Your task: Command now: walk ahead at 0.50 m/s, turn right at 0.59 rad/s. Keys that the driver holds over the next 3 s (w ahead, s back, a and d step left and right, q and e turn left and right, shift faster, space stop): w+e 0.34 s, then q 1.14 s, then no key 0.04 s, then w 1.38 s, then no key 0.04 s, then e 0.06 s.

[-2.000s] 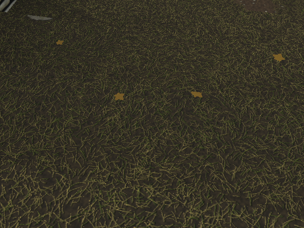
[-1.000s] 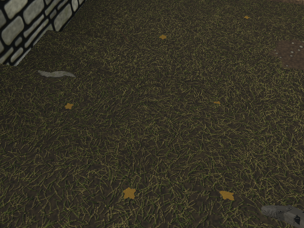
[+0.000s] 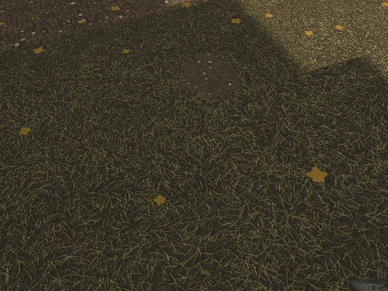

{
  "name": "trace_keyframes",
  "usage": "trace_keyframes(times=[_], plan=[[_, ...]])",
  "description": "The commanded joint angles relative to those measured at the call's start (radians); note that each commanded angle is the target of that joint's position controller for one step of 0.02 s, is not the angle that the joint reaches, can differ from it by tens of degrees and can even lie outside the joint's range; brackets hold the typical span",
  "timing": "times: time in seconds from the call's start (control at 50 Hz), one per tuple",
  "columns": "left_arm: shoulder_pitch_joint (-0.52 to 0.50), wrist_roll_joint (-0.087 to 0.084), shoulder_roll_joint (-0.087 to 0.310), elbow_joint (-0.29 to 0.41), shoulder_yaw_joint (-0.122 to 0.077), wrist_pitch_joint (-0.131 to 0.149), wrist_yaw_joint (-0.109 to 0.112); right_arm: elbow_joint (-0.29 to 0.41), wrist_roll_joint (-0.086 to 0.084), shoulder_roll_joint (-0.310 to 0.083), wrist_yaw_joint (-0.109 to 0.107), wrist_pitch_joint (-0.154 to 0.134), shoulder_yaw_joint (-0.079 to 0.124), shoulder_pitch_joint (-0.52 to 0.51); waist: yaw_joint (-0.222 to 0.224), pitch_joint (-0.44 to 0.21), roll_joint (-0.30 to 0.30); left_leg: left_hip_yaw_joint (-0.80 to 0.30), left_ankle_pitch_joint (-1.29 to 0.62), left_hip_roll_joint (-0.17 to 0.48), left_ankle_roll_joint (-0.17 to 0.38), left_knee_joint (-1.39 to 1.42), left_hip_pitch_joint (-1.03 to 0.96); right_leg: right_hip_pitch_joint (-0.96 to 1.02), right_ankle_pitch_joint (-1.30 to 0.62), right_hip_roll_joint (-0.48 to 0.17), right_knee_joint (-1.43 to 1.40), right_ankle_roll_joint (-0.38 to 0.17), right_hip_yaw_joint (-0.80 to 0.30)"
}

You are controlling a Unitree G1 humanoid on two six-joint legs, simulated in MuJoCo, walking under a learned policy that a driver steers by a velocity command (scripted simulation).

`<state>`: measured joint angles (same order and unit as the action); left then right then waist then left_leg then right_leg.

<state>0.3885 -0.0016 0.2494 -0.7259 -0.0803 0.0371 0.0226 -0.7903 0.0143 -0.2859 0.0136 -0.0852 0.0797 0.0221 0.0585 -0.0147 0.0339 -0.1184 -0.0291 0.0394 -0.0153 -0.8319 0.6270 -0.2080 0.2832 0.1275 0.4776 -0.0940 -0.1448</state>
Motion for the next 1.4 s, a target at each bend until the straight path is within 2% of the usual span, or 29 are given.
trace_keyframes(times=[0.02, 0.08, 0.14, 0.26, 0.3, 0.32, 0.34, 0.36, 0.4, 0.42, 0.46, 0.5, 0.52, 0.56, 0.6, 0.64, 0.74, 0.78, 0.8, 0.82, 0.84, 0.94, 1.1, 1.12, 1.14, 1.16, 1.18, 1.24, 1.4], plan=[[0.022, -0.006, 0.126, 0.078, -0.029, 0.023, 0.006, 0.098, -0.007, -0.107, 0.015, -0.035, 0.027, -0.081, -0.023, -0.013, -0.119, -0.025, 0.045, -0.014, 0.023, 0.026, 0.085, 0.089, -0.192, -0.260, -0.040, -0.177, -0.326], [0.136, -0.037, 0.158, 0.034, -0.046, 0.032, 0.047, 0.150, -0.044, -0.145, 0.044, -0.069, 0.040, -0.197, 0.040, 0.037, -0.147, -0.164, 0.131, 0.029, 0.027, 0.085, 0.471, 0.413, -0.055, -0.333, 0.066, -0.216, -0.519], [0.046, -0.038, 0.130, 0.050, -0.035, 0.003, 0.071, 0.161, 0.005, -0.076, 0.074, -0.067, 0.012, -0.158, 0.016, 0.032, -0.135, -0.102, -0.212, -0.012, 0.026, 0.254, 0.107, 0.051, 0.032, -0.184, 0.151, -0.136, -0.368], [0.042, -0.032, 0.102, 0.058, -0.013, -0.028, 0.084, 0.090, -0.033, -0.099, 0.061, -0.017, 0.029, 0.038, 0.002, 0.055, -0.088, -0.085, -0.446, 0.069, 0.001, 0.559, -0.270, -0.020, 0.149, -0.097, 0.447, -0.024, -0.309], [0.087, 0.005, 0.076, 0.011, 0.001, -0.033, 0.057, 0.010, -0.014, -0.119, 0.054, -0.022, 0.047, 0.248, -0.080, 0.004, -0.011, 0.015, -0.472, 0.066, -0.007, 0.551, -0.555, -0.130, 0.198, -0.046, 0.735, 0.035, -0.197], [0.148, 0.005, 0.023, -0.045, 0.015, -0.020, 0.027, -0.048, -0.011, -0.143, 0.052, -0.012, 0.051, 0.449, -0.155, -0.052, 0.042, -0.065, -0.520, 0.155, 0.015, 0.414, -0.825, -0.370, 0.525, -0.001, 1.030, 0.083, -0.166], [0.304, -0.017, -0.064, -0.080, 0.031, -0.004, -0.009, -0.084, 0.026, -0.193, 0.064, -0.018, 0.048, 0.552, -0.112, -0.193, 0.285, -0.065, -0.766, 0.224, 0.011, 0.047, -1.139, -0.688, 0.719, 0.061, 1.487, 0.122, -0.138], [0.396, -0.053, -0.051, -0.078, 0.040, 0.012, -0.011, -0.110, 0.008, -0.221, 0.072, -0.005, 0.055, 0.573, -0.076, -0.230, 0.480, -0.243, -0.854, 0.290, 0.036, 0.122, -1.106, -0.816, 0.622, 0.028, 1.712, 0.149, -0.089], [0.171, -0.089, 0.022, 0.028, 0.027, 0.015, 0.036, -0.153, -0.025, -0.245, 0.049, 0.037, 0.058, 0.513, -0.060, -0.189, 0.253, -0.527, -0.113, 0.387, 0.190, 0.451, -0.901, -0.953, 0.348, -0.059, 1.739, 0.151, 0.070], [-0.006, -0.083, 0.067, 0.059, 0.023, 0.004, 0.055, -0.116, -0.020, -0.142, 0.025, 0.036, 0.013, 0.396, -0.080, -0.063, 0.138, -0.488, -0.123, 0.375, 0.255, 0.508, -0.704, -0.924, 0.299, -0.097, 1.726, 0.150, 0.095], [-0.119, -0.027, 0.017, 0.102, 0.037, -0.012, 0.063, -0.115, 0.011, -0.015, 0.012, 0.012, -0.053, 0.266, -0.028, 0.018, -0.016, -0.332, -0.318, 0.322, 0.249, 0.438, -0.362, -0.761, 0.271, -0.162, 1.572, 0.087, -0.012], [-0.094, 0.001, -0.033, 0.107, 0.048, 0.002, 0.054, -0.131, 0.012, -0.016, -0.001, 0.013, -0.060, 0.266, 0.007, 0.018, 0.069, -0.191, -0.404, 0.207, 0.206, 0.445, -0.333, -0.750, 0.135, -0.179, 1.323, 0.069, 0.049], [-0.107, 0.001, 0.015, 0.107, 0.035, 0.013, 0.048, -0.124, 0.010, -0.050, -0.006, 0.010, -0.052, 0.293, 0.003, 0.023, 0.046, -0.147, -0.419, 0.150, 0.185, 0.460, -0.347, -0.751, -0.018, -0.178, 1.132, 0.075, 0.092], [-0.230, 0.039, -0.014, 0.140, 0.045, 0.024, 0.038, -0.118, -0.004, -0.039, -0.045, 0.013, -0.055, 0.332, -0.033, -0.001, 0.013, -0.028, -0.482, 0.053, 0.145, 0.512, -0.238, -0.466, -0.337, -0.165, 0.575, 0.127, 0.129], [-0.315, 0.012, -0.077, 0.159, 0.059, 0.020, 0.027, -0.138, -0.020, -0.084, -0.064, 0.036, -0.040, 0.428, -0.082, -0.034, 0.092, -0.071, -0.539, 0.082, 0.134, 0.529, -0.338, -0.338, -0.351, -0.093, 0.350, 0.166, 0.137], [-0.330, -0.019, -0.042, 0.158, 0.044, 0.016, 0.014, -0.123, -0.032, -0.092, -0.067, 0.046, -0.027, 0.431, -0.079, -0.014, 0.092, -0.120, -0.485, 0.120, 0.142, 0.501, -0.473, -0.365, -0.332, -0.095, 0.189, 0.161, 0.090], [-0.346, 0.001, 0.022, 0.155, 0.013, 0.044, -0.019, -0.059, -0.033, -0.049, -0.062, 0.092, -0.002, 0.454, -0.068, 0.005, 0.062, -0.253, -0.251, 0.084, 0.135, 0.388, -0.553, -0.201, -0.332, -0.094, -0.073, 0.077, 0.064], [-0.203, 0.037, 0.109, 0.129, -0.015, 0.044, -0.001, 0.000, -0.007, -0.001, -0.054, 0.090, -0.005, 0.485, -0.065, -0.150, -0.118, -0.211, 0.068, -0.020, 0.073, 0.155, -0.227, 0.296, -0.945, -0.337, 0.049, -0.040, -0.070], [-0.106, 0.026, 0.108, 0.101, -0.025, 0.020, 0.002, 0.026, -0.016, 0.010, -0.052, 0.092, -0.018, 0.503, -0.006, -0.311, -0.267, -0.115, 0.604, -0.127, 0.010, -0.104, -0.054, 0.497, -1.012, -0.540, 0.049, -0.206, -0.264], [-0.093, 0.004, 0.075, 0.096, -0.016, 0.005, 0.003, 0.054, -0.023, -0.068, -0.042, 0.100, 0.000, 0.469, 0.000, -0.354, -0.238, -0.074, 0.831, -0.121, -0.018, -0.286, 0.001, 0.455, -0.797, -0.601, 0.000, -0.240, -0.361], [-0.149, -0.006, 0.066, 0.099, -0.011, -0.003, 0.006, 0.079, -0.027, -0.111, -0.042, 0.116, 0.025, 0.407, -0.019, -0.244, -0.172, -0.033, 0.747, -0.086, -0.047, -0.388, 0.061, 0.333, -0.606, -0.554, -0.046, -0.205, -0.305], [-0.381, 0.036, 0.099, 0.111, -0.013, -0.027, -0.003, 0.116, -0.031, -0.035, -0.042, 0.172, 0.015, 0.392, -0.123, -0.062, -0.197, 0.095, 0.475, -0.043, -0.080, -0.266, -0.151, -0.153, -0.214, -0.365, -0.179, -0.119, 0.020], [-0.322, -0.005, 0.154, 0.063, -0.031, -0.045, 0.003, 0.186, -0.012, -0.088, -0.002, 0.160, 0.029, 0.342, -0.123, -0.093, -0.153, 0.175, 0.293, -0.066, 0.049, 0.188, -0.443, -0.218, 0.038, -0.389, -0.016, 0.004, 0.121], [-0.273, -0.003, 0.117, 0.047, -0.025, -0.052, 0.000, 0.197, 0.001, -0.129, -0.008, 0.158, 0.039, 0.351, -0.114, -0.034, -0.015, 0.044, 0.227, -0.008, 0.091, 0.326, -0.476, -0.316, 0.150, -0.323, 0.150, 0.086, 0.205], [-0.240, 0.021, 0.062, 0.077, -0.008, -0.054, -0.005, 0.249, -0.004, -0.248, -0.027, 0.155, 0.058, 0.316, -0.058, 0.009, 0.332, -0.355, 0.040, 0.244, 0.211, 0.460, -0.509, -0.531, 0.349, -0.173, 0.501, 0.197, 0.308], [-0.386, 0.002, 0.115, 0.131, -0.023, -0.044, 0.007, 0.267, 0.034, -0.287, -0.015, 0.138, 0.060, 0.338, -0.147, -0.001, 0.304, -0.521, 0.133, 0.308, 0.348, 0.568, -0.403, -0.582, 0.390, -0.122, 0.644, 0.165, 0.113], [-0.401, -0.014, 0.155, 0.128, -0.036, -0.043, 0.020, 0.270, 0.046, -0.262, -0.010, 0.121, 0.053, 0.303, -0.123, 0.032, 0.213, -0.468, 0.227, 0.274, 0.329, 0.570, -0.396, -0.607, 0.311, -0.133, 0.720, 0.141, 0.071], [-0.281, 0.017, 0.162, 0.056, -0.048, -0.058, 0.035, 0.302, -0.015, -0.181, -0.027, 0.117, 0.029, 0.161, -0.045, -0.015, 0.099, -0.288, 0.145, 0.166, 0.209, 0.491, -0.387, -0.538, 0.065, -0.164, 0.731, 0.144, 0.048], [-0.343, 0.003, 0.120, 0.062, -0.017, -0.032, -0.006, 0.300, -0.023, -0.180, -0.045, 0.137, 0.036, 0.215, -0.087, -0.084, 0.095, -0.294, -0.027, 0.110, 0.216, 0.408, -0.522, -0.443, 0.007, -0.127, 0.403, 0.179, 0.032]])
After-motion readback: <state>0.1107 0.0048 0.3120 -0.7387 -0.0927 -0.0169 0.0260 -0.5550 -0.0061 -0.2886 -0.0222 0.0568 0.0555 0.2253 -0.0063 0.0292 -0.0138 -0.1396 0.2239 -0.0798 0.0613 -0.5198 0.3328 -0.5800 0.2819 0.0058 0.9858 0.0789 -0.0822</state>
